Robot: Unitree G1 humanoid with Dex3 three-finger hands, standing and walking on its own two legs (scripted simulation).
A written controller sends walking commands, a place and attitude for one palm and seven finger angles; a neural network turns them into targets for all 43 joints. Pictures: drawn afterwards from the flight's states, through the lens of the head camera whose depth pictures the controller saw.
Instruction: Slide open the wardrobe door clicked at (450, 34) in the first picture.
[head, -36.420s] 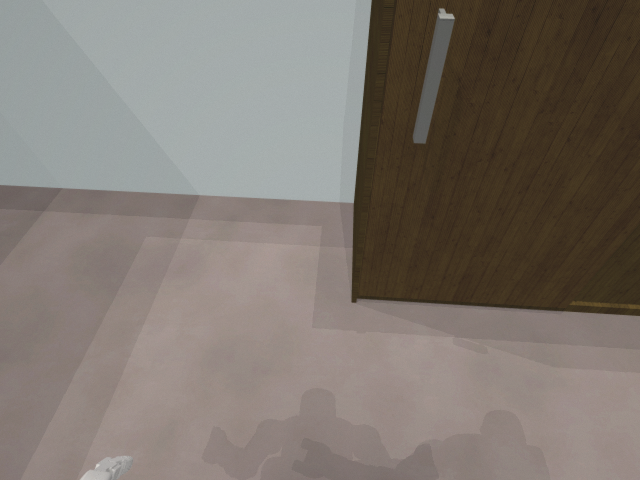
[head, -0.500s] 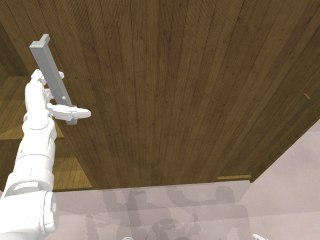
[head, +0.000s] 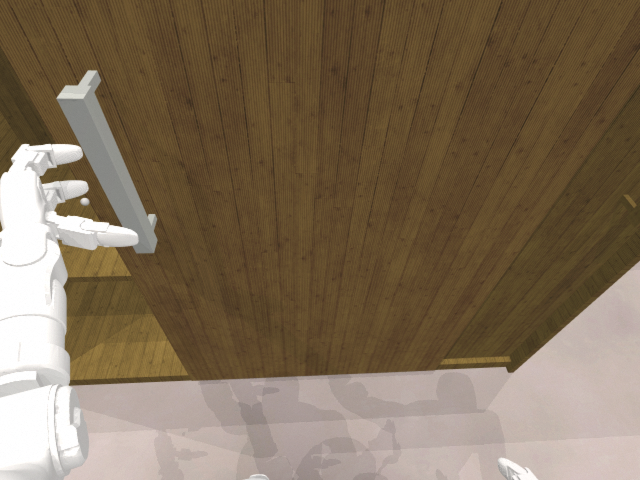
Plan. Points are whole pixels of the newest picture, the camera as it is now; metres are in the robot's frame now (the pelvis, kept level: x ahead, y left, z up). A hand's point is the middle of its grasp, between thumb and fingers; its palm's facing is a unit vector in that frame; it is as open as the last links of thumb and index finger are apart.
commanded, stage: slip the hand off the handle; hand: left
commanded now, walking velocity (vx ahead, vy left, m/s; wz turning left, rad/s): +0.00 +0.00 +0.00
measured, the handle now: (122, 173) +0.46 +0.28 +0.13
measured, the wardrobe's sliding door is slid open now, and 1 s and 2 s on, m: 0.46 0.46 0.46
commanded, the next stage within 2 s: draw the hand back to the body in 1.38 s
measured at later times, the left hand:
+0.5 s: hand (62, 211) +0.39 +0.33 +0.13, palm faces +0.37 -0.91 -0.20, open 14.5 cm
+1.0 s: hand (2, 308) +0.26 +0.33 +0.12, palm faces +0.43 -0.89 -0.17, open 14.7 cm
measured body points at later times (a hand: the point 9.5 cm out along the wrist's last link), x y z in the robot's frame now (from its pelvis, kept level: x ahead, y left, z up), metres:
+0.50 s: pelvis +0.02 +0.00 +0.00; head +0.04 +0.00 +0.45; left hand +0.36 +0.37 +0.14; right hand +0.10 -0.27 -0.11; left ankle +0.09 +0.09 -0.72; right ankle -0.03 -0.12 -0.72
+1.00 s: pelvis +0.00 -0.01 +0.00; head -0.02 +0.00 +0.45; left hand +0.23 +0.38 +0.13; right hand +0.20 -0.23 -0.06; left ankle +0.09 +0.09 -0.72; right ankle -0.03 -0.12 -0.72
